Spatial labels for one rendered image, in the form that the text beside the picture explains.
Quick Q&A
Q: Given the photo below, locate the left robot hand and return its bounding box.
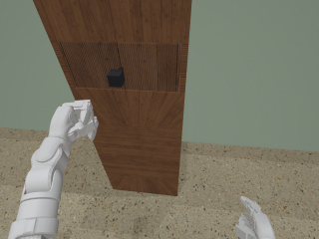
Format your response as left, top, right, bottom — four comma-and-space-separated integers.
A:
48, 100, 99, 147

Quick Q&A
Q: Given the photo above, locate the drawer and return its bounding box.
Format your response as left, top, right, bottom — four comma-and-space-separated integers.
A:
58, 40, 182, 93

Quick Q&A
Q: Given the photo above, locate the handle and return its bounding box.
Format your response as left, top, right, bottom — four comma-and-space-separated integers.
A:
107, 67, 125, 88

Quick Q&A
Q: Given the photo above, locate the right robot hand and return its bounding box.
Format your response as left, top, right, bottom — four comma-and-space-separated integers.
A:
235, 196, 276, 239

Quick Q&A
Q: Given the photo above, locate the left robot forearm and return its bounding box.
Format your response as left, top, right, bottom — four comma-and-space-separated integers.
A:
7, 136, 71, 239

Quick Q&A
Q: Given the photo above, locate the cabinet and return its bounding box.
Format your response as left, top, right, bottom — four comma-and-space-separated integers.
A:
33, 0, 192, 196

